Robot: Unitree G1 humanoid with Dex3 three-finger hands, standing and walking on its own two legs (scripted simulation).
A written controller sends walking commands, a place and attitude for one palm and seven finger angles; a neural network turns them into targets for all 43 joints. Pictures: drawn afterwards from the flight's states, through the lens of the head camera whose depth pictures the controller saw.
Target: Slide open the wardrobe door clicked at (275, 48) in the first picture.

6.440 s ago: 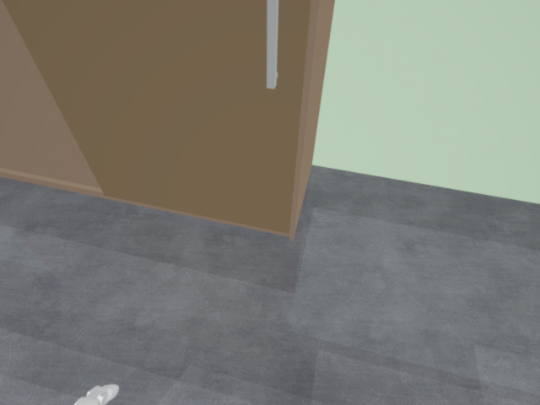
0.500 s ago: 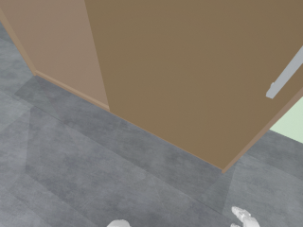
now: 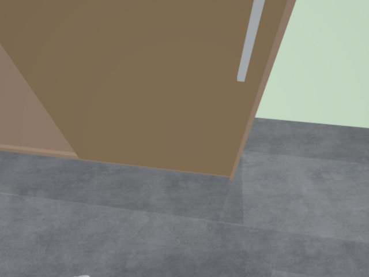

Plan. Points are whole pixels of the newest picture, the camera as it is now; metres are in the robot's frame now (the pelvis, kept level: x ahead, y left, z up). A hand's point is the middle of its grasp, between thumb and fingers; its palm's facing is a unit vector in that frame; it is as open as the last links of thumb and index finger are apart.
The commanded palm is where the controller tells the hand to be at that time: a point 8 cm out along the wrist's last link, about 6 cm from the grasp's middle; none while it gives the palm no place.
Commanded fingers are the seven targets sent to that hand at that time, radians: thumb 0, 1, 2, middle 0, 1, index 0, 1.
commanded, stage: take the last steps up to it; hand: right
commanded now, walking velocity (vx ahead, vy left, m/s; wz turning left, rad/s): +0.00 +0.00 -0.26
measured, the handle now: (249, 34) +0.71 -0.16 +0.16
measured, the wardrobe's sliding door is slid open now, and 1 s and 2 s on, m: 0.00 0.00 0.00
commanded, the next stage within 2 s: come to a stop and stand still in 1.12 s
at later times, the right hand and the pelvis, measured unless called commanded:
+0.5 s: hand out of the picture +0.05 -0.21 -0.16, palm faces +0.06 +0.98 -0.18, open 7.4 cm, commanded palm none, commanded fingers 0.00 -0.90 -0.90 0.20 0.30 0.20 0.30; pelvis +0.01 -0.02 +0.02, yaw -3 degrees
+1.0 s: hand out of the picture +0.09 -0.08 -0.15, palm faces +0.18 +0.96 -0.20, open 7.3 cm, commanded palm none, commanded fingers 0.00 -0.90 -0.90 0.20 0.30 0.20 0.30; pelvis +0.14 +0.08 +0.01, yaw -6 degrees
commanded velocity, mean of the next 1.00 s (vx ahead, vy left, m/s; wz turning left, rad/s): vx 0.26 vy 0.04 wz -0.06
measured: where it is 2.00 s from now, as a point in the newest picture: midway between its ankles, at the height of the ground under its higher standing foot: outside the picture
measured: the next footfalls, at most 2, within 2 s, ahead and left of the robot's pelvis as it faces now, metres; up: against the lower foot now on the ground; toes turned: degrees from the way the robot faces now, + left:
right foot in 0.02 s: +0.02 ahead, -0.12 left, +0.00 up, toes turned -5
left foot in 0.68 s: +0.15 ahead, +0.14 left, +0.00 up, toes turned +4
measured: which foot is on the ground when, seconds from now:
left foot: down 0.00-0.02, up 0.04-0.66, down 0.68-1.00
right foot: up 0.00-0.00, down 0.02-0.68, up 0.70-1.00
